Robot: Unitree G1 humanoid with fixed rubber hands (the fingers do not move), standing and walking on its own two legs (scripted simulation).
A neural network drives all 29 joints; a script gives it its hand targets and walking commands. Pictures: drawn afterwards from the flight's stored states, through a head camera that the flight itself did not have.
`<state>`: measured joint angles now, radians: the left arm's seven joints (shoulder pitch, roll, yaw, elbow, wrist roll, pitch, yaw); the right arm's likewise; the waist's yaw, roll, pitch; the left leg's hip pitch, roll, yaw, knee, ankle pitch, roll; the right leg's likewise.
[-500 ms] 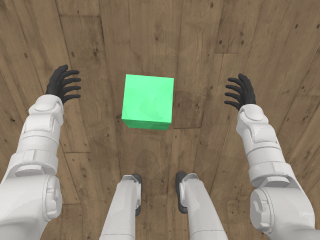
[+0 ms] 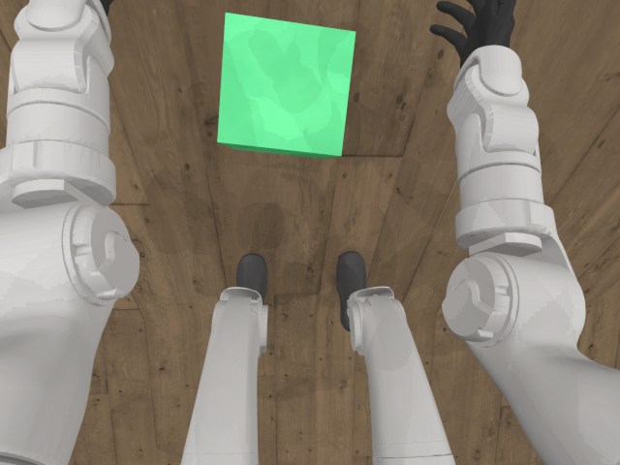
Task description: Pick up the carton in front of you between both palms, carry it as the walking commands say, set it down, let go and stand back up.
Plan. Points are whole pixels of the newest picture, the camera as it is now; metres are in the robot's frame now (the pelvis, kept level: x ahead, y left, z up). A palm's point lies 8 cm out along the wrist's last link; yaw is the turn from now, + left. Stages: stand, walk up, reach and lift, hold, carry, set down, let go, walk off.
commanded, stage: reach and lift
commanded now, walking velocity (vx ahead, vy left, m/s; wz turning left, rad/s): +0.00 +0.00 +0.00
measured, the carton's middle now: (284, 100) +0.53 +0.04 -0.53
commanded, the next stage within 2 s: none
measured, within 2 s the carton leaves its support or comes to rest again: leaves its support in 1.66 s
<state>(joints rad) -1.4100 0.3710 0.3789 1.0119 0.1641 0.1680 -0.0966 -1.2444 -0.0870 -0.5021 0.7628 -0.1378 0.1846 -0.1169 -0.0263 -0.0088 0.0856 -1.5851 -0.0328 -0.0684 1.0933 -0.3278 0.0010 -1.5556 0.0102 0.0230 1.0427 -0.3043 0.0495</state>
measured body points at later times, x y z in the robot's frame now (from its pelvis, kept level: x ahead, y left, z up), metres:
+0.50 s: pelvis -0.04 -0.02 -0.21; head +0.34 +0.02 +0.02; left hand +0.54 +0.23 -0.39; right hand +0.53 -0.16 -0.38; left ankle +0.05 +0.11 -0.62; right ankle +0.06 -0.15 -0.62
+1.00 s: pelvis -0.05 -0.01 -0.28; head +0.34 +0.02 -0.08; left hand +0.56 +0.21 -0.47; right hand +0.53 -0.15 -0.47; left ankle +0.05 +0.11 -0.62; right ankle +0.06 -0.15 -0.62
